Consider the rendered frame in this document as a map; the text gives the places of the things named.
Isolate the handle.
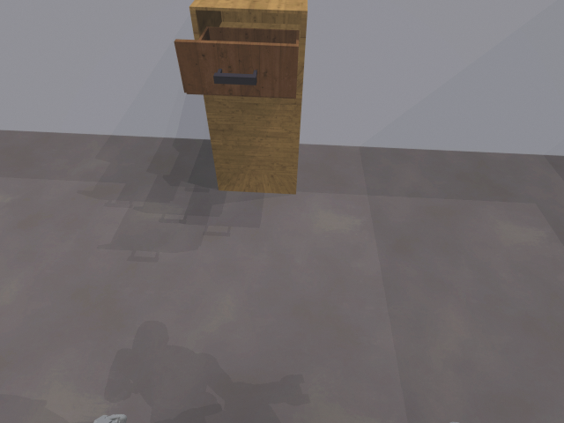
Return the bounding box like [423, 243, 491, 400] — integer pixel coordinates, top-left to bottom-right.
[213, 69, 257, 85]

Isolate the drawer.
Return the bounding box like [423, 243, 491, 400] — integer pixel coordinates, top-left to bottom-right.
[174, 26, 300, 99]

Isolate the cabinet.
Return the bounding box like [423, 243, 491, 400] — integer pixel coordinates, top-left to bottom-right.
[189, 0, 308, 195]

